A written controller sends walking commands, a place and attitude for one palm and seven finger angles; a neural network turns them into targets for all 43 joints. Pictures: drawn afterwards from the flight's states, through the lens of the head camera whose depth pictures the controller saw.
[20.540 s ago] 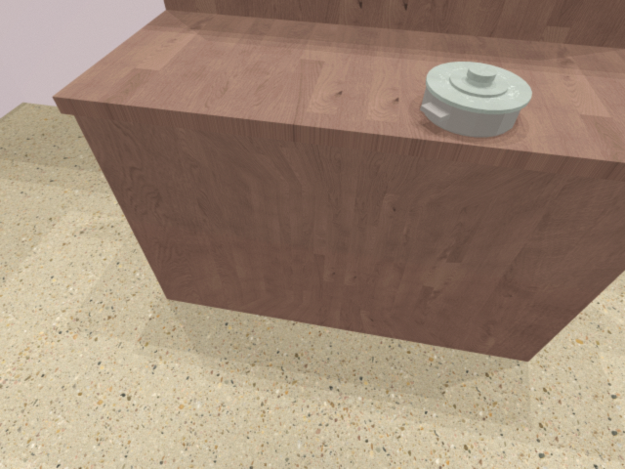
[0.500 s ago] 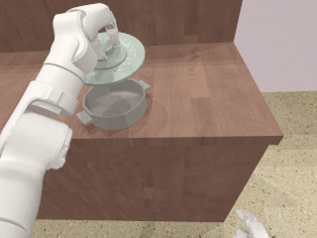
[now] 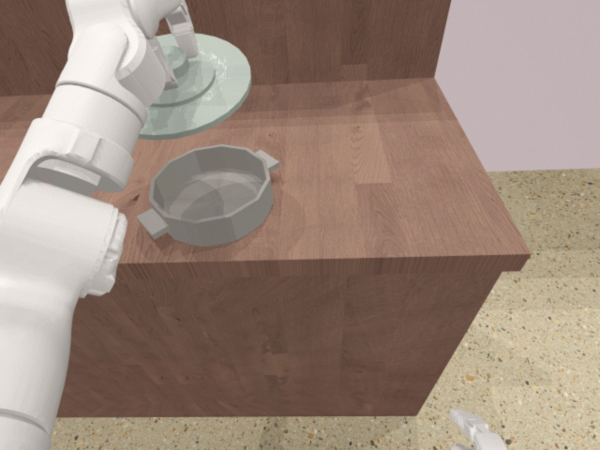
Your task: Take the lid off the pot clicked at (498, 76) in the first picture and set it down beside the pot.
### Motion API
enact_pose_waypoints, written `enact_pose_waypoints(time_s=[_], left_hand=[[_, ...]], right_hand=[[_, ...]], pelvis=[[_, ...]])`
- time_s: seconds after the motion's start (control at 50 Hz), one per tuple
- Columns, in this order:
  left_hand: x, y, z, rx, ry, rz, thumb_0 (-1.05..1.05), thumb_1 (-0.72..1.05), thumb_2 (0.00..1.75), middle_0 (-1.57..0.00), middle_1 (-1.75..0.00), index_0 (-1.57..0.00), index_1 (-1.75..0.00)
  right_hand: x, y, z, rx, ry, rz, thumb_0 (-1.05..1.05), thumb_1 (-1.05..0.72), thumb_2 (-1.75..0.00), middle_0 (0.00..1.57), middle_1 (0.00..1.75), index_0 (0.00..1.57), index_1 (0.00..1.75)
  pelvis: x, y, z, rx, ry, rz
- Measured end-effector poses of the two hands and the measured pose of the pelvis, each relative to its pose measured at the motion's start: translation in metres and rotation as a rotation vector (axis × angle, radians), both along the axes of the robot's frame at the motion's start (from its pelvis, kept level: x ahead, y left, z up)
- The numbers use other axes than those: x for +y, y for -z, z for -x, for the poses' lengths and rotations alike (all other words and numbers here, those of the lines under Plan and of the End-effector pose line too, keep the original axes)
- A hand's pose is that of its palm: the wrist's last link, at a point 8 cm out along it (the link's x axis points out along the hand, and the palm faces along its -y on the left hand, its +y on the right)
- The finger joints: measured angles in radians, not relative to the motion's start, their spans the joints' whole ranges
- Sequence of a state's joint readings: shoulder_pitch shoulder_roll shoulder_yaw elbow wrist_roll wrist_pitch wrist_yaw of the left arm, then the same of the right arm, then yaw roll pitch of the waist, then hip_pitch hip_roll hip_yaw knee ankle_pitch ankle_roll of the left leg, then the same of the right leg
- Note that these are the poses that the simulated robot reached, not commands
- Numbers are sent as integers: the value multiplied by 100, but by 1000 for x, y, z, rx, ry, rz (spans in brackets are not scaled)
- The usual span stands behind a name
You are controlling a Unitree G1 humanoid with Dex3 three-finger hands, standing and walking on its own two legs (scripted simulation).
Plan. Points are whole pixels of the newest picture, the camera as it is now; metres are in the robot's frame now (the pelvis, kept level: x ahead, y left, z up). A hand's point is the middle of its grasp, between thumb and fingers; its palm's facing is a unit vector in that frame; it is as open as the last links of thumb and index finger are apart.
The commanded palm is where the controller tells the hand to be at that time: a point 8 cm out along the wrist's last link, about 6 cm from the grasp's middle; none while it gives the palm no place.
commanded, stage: move the lid sideways beside the pot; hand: left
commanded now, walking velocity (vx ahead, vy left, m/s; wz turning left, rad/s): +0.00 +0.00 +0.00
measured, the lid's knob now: (166, 63) +0.48 +0.17 +0.30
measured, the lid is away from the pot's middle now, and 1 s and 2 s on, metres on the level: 0.02 0.12 0.22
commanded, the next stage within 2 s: none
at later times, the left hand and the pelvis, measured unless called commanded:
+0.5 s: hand (123, 64) +0.45 +0.20 +0.32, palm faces -0.09 -0.08 -0.99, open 8.1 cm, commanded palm +0.42 +0.20 +0.39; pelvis +0.00 +0.00 +0.00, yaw +0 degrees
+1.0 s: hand (82, 69) +0.46 +0.25 +0.31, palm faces -0.12 -0.11 -0.99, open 8.1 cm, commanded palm +0.43 +0.26 +0.39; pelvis +0.00 +0.00 +0.00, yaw +0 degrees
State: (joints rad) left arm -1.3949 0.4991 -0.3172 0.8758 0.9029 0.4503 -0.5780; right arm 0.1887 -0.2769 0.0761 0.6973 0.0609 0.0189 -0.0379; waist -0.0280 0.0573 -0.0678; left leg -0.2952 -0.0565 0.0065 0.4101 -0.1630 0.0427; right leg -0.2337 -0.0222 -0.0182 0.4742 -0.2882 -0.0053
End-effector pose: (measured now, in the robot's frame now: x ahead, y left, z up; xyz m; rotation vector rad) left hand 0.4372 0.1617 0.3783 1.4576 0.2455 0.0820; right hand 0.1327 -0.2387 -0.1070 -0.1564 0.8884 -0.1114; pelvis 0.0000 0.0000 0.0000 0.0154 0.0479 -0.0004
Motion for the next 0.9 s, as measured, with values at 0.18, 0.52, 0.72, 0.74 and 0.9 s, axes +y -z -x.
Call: enact_pose_waypoints(time_s=[0.18,0.52,0.72,0.74,0.9], left_hand=[[-1,4,2,-7,38,-25,1,13,87,-66,-88,-69,-84],[38,4,7,0,-40,-36,1,13,87,-66,-88,-69,-84],[57,8,5,14,-67,-51,1,13,87,-66,-88,-69,-84],[58,7,4,13,-67,-48,1,13,87,-66,-88,-69,-84],[77,10,-4,43,-121,-25,1,13,87,-66,-88,-69,-85]], right_hand=[[2,-1,-5,-9,-9,4,1,-90,-90,20,30,20,30],[6,-4,-11,1,-14,-2,1,-90,-90,21,30,20,30],[3,-2,-4,28,-7,15,1,-90,-90,20,30,20,30],[2,-1,-3,30,-5,15,1,-90,-90,20,30,20,30],[-2,3,9,75,28,17,1,-90,-90,21,30,20,30]], pelvis=[[3,0,-1,0,-5,2],[4,1,0,5,-7,6],[4,1,1,12,-16,10],[4,1,1,14,-15,11],[3,1,-1,23,-8,12]])
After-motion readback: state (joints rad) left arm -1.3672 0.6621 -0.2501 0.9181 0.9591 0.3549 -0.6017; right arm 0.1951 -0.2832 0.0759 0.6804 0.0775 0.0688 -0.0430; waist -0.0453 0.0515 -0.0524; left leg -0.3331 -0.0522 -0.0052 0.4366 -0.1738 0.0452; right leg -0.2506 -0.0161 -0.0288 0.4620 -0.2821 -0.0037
